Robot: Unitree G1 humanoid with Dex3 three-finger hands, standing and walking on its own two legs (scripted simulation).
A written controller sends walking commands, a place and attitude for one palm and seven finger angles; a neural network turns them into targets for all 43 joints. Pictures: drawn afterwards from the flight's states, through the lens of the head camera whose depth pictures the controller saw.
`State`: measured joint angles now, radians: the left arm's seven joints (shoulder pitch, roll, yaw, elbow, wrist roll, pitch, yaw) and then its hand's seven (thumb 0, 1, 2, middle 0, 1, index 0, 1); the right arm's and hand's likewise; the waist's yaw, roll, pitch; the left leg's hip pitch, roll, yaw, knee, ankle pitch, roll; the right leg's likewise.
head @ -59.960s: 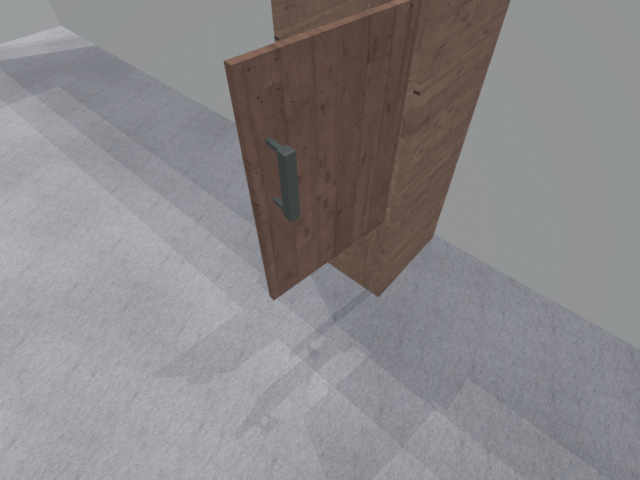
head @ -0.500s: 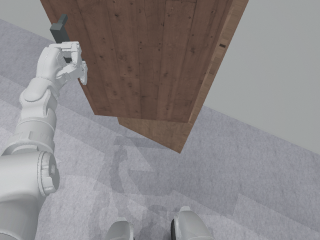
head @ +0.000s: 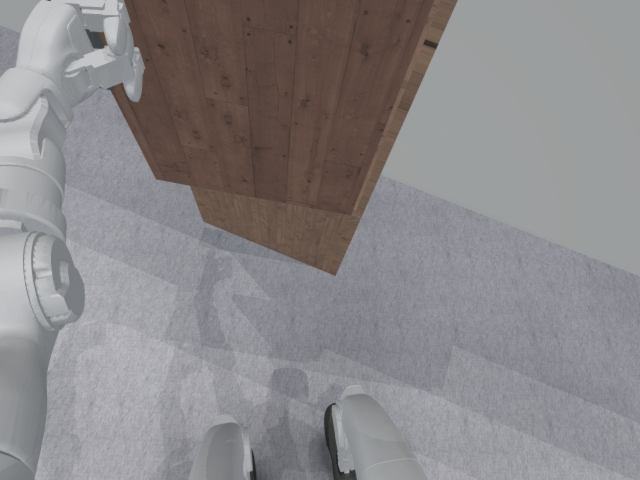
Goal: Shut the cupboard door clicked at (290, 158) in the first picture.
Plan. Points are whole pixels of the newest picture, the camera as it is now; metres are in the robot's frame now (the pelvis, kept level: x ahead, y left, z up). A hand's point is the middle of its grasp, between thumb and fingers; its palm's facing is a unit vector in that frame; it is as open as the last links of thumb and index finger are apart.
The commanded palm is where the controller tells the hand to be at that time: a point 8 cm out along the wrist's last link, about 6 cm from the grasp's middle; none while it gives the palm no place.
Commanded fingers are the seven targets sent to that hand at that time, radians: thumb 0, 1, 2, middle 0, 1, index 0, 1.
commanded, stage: push the door shut along its arc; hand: left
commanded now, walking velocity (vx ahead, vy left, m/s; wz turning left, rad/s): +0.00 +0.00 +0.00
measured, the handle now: (87, 16) +0.63 +0.19 +0.12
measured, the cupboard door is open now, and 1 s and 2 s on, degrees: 13 5 5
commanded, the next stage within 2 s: pull the fist back off the door in 0.46 s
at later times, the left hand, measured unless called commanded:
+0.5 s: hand (188, 23) +0.61 +0.08 +0.13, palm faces -0.42 -0.91 +0.01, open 3.1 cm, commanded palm +0.63 +0.12 +0.12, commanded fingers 0.00 0.90 0.90 -1.30 -1.50 -1.30 -1.50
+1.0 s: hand (189, 30) +0.60 +0.08 +0.12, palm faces +0.01 -1.00 -0.02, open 3.1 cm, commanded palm +0.57 +0.12 +0.12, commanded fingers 0.00 0.90 0.90 -1.30 -1.50 -1.30 -1.50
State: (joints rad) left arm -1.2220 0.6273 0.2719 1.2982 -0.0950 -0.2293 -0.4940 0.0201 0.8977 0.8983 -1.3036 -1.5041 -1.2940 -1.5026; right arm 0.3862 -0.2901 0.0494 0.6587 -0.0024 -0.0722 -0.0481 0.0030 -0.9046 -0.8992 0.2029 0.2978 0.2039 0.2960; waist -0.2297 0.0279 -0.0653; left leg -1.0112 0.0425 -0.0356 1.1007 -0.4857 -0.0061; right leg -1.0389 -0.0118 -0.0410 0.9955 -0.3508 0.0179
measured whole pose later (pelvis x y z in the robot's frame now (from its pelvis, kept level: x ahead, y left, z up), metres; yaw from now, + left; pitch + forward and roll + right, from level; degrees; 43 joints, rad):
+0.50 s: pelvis +0.02 +0.01 -0.01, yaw -2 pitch +28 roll -4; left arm -1.42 0.67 0.31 1.37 0.01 -0.16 -0.49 0.02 0.88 0.90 -1.30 -1.50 -1.30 -1.50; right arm 0.42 -0.27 0.06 0.64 -0.04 -0.06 -0.04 0.00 -0.90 -0.90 0.20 0.30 0.20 0.30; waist -0.33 0.06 -0.07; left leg -1.11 0.06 -0.02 1.17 -0.54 0.01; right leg -1.14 0.00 -0.02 1.05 -0.39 0.03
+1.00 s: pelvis +0.03 -0.01 +0.01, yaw -1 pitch +24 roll -2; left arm -1.16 0.42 0.38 1.25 0.04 -0.28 0.02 0.02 0.88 0.89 -1.30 -1.50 -1.30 -1.50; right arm 0.47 -0.25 0.02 0.60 -0.07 0.00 0.06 0.00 -0.91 -0.90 0.20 0.30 0.20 0.30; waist -0.25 0.06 -0.10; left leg -0.93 0.06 -0.01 1.01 -0.49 -0.01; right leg -0.98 0.00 -0.02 0.93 -0.36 0.01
